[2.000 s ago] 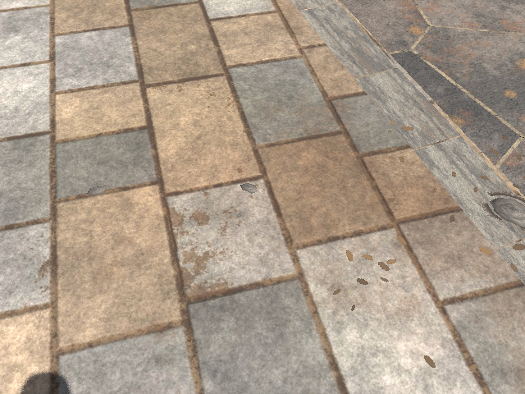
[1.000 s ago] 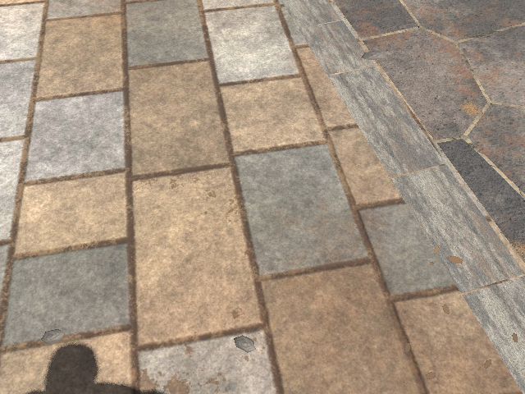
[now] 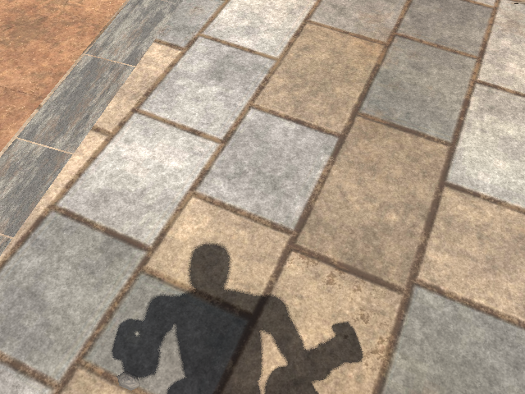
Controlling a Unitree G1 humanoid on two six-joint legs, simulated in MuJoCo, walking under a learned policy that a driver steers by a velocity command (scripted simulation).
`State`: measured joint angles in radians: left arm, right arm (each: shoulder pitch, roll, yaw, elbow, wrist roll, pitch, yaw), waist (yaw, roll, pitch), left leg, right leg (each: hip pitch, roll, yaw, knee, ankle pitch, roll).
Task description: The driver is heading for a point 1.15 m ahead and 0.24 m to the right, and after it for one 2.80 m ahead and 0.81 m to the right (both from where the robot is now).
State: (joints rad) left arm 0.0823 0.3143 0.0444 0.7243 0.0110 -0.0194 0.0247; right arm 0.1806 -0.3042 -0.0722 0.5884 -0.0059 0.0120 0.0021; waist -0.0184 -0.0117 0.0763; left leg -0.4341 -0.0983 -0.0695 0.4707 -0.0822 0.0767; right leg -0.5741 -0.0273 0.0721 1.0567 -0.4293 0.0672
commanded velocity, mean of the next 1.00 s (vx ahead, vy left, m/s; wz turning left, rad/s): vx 0.15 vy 0.00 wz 0.15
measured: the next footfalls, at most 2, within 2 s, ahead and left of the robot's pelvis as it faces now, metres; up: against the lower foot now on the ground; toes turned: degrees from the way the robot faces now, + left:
right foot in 0.22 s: +0.11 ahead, -0.15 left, +0.00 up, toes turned +6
left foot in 0.48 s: +0.05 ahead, +0.10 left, +0.00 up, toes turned +3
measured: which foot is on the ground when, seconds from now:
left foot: down 0.00-0.22, up 0.24-0.46, down 0.48-0.78, up 0.80-1.00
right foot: up 0.00-0.20, down 0.22-1.00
